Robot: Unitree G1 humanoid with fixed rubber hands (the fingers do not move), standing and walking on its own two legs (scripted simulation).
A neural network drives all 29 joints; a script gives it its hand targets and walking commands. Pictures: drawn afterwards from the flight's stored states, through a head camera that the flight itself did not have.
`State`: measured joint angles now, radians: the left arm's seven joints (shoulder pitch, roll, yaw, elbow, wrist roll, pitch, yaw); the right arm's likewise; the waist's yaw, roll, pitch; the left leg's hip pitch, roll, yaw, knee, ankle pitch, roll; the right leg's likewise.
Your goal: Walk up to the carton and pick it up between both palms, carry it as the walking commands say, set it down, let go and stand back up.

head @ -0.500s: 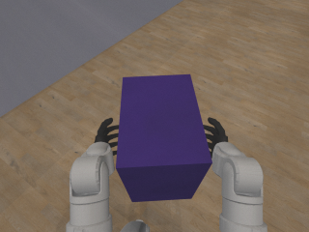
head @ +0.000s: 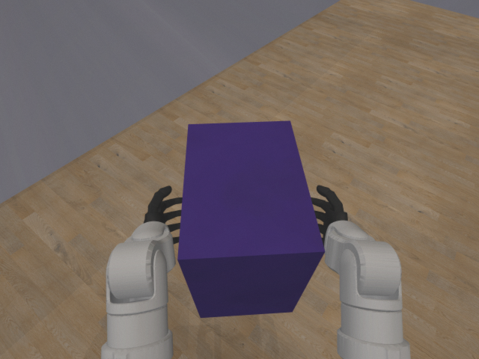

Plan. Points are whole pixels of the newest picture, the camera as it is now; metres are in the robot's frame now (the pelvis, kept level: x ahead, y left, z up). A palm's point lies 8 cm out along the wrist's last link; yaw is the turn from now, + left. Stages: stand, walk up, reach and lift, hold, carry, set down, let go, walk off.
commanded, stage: carry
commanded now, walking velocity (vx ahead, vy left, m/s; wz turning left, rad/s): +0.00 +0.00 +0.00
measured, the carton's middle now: (243, 223) +0.36 +0.02 +0.02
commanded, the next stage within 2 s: hold in 1.24 s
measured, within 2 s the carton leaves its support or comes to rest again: neither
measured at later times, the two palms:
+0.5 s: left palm (133, 290) +0.21 +0.17 +0.08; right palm (335, 291) +0.21 -0.10 +0.09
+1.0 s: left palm (148, 296) +0.21 +0.15 +0.06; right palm (341, 298) +0.21 -0.12 +0.06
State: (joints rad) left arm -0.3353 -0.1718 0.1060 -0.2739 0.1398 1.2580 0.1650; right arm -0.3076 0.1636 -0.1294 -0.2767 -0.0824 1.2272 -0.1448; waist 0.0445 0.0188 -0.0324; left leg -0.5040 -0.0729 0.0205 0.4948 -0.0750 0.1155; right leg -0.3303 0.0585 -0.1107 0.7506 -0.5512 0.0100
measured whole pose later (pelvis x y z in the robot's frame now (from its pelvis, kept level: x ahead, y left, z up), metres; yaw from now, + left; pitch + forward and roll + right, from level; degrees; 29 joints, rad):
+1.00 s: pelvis -0.08 +0.01 -0.01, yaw +1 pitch +1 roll -1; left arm -0.33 -0.17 0.17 0.13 0.14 0.96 0.14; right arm -0.29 0.15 -0.14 0.09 -0.13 0.97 -0.13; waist 0.03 0.00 -0.10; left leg -0.42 -0.02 0.00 0.63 -0.23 0.04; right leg -0.36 -0.02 -0.12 0.63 -0.28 -0.03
